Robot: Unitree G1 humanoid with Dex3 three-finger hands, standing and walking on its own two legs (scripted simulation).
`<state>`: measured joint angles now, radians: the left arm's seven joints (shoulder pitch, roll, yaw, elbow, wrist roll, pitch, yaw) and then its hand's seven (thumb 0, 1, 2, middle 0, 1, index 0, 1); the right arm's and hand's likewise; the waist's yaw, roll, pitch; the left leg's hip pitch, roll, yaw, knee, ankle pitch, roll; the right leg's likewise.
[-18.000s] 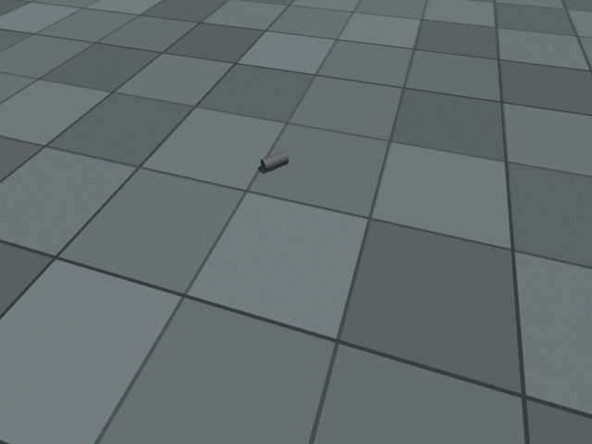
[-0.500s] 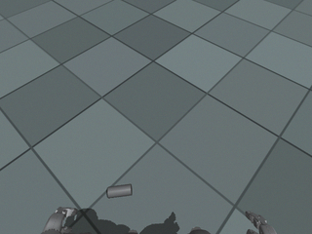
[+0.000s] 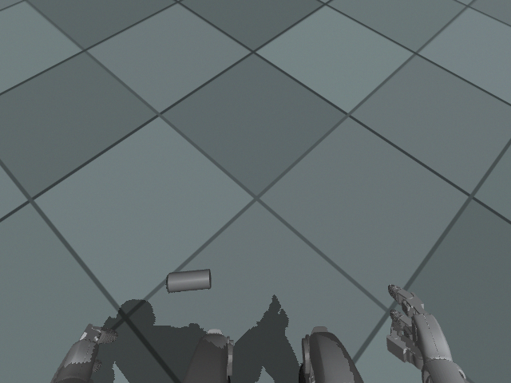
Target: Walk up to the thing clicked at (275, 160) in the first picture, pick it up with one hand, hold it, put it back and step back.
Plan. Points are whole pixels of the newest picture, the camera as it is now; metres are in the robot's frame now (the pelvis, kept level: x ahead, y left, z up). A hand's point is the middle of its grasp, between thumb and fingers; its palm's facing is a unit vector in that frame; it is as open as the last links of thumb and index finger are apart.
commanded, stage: rise first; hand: left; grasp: from above
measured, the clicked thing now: (190, 280) +0.42 +0.24 -0.62
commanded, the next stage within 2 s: approach in 1.90 s
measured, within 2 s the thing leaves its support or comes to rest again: neither
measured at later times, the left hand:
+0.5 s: hand (145, 313) +0.28 +0.28 -0.35, palm faces -0.46 -0.31 -0.83, open 13.6 cm
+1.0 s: hand (154, 296) +0.33 +0.29 -0.44, palm faces -0.46 -0.05 -0.89, open 14.1 cm
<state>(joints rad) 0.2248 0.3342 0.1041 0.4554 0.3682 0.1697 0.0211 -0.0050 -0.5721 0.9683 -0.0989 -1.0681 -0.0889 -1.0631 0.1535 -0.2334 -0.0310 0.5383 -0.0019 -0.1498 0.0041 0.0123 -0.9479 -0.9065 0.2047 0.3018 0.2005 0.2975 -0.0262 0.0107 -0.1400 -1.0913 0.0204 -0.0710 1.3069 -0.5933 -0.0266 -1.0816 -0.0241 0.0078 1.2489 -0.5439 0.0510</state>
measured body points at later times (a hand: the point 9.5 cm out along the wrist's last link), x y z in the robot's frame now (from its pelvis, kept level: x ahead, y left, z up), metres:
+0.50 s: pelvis -0.07 -0.01 -0.21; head +0.15 +0.00 +0.18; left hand +0.30 +0.30 -0.30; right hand +0.08 -0.29 -0.35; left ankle +0.01 +0.13 -0.62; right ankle +0.02 -0.15 -0.62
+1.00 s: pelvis -0.08 +0.01 -0.29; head +0.13 +0.06 +0.11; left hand +0.35 +0.29 -0.39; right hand -0.01 -0.28 -0.40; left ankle +0.01 +0.13 -0.62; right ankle +0.02 -0.15 -0.62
